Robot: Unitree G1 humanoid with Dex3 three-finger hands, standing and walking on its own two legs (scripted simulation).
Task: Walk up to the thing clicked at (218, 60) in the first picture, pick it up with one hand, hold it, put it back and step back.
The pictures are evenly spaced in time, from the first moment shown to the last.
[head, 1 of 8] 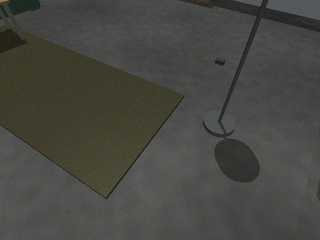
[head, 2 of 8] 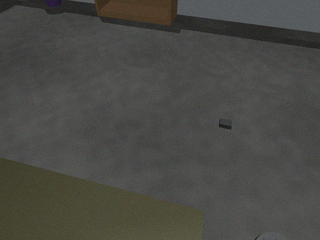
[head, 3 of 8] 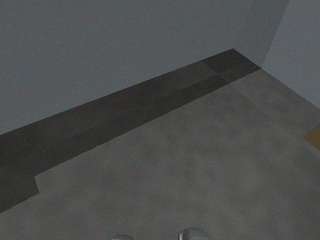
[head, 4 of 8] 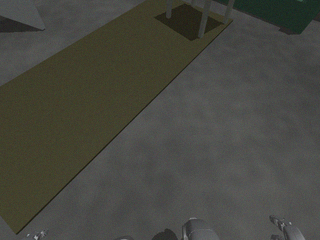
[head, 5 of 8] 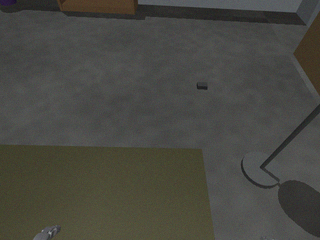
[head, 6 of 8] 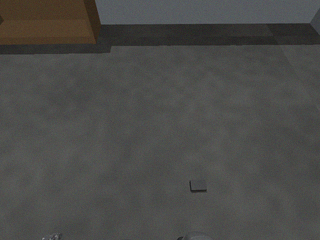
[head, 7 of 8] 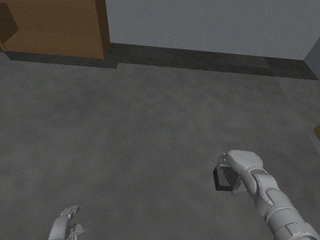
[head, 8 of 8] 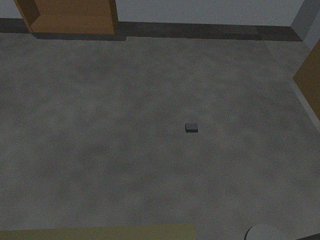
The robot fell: no
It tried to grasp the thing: yes
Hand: right
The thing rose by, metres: 0.68
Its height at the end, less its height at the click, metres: +0.00
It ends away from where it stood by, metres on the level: 0.01
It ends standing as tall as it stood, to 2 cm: yes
